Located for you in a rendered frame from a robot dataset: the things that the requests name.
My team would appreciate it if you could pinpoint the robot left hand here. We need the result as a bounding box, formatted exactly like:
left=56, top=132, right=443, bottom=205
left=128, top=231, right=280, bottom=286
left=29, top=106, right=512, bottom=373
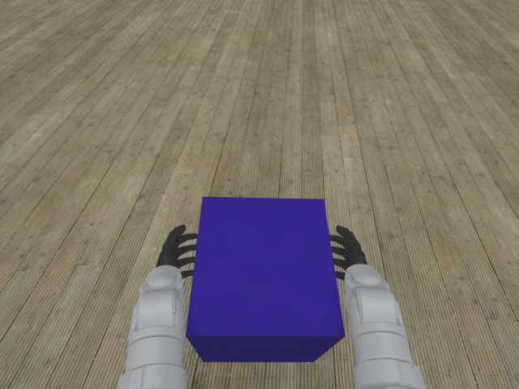
left=156, top=224, right=198, bottom=278

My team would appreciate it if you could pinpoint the right robot forearm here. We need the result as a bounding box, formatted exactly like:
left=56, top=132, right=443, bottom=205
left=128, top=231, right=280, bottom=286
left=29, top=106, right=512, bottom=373
left=344, top=264, right=427, bottom=389

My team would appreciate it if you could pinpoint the carton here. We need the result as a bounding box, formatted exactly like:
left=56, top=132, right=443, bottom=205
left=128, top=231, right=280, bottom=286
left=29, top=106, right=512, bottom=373
left=186, top=197, right=345, bottom=362

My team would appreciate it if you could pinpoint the left robot forearm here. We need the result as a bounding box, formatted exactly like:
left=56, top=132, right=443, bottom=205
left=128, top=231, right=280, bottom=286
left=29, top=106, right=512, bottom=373
left=117, top=265, right=187, bottom=389

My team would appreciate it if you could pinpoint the robot right hand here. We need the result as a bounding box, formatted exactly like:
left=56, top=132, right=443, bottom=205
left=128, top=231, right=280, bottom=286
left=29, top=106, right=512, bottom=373
left=329, top=225, right=368, bottom=280

